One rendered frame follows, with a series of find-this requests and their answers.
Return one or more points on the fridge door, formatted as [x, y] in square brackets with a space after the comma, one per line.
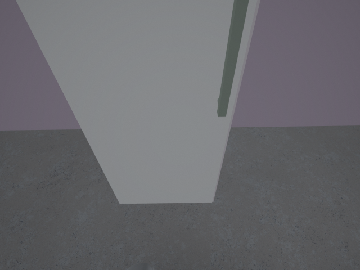
[143, 78]

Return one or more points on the handle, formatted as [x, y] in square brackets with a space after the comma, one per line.
[234, 39]

